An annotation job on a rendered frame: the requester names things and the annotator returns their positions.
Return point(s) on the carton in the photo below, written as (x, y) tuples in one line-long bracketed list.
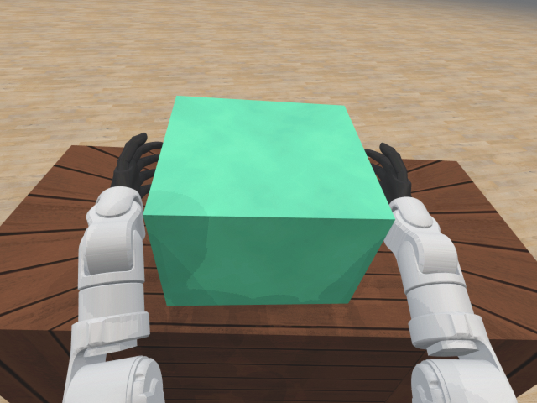
[(263, 203)]

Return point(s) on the robot left upper arm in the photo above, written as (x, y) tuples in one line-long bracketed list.
[(130, 380)]

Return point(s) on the pedestal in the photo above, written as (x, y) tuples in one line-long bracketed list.
[(360, 352)]

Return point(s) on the robot left forearm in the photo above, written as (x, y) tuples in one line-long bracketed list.
[(111, 314)]

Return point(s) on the robot right hand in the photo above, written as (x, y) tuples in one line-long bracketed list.
[(393, 176)]

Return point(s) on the robot right upper arm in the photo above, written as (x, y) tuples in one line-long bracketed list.
[(459, 381)]

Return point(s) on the robot right forearm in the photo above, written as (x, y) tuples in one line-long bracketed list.
[(442, 318)]

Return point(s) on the robot left hand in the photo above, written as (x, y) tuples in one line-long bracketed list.
[(129, 164)]

